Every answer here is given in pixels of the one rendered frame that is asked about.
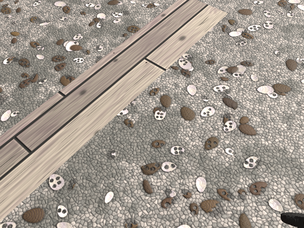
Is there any robot right hand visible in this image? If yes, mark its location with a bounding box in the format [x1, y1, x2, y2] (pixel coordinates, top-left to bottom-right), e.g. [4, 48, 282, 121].
[280, 212, 304, 228]

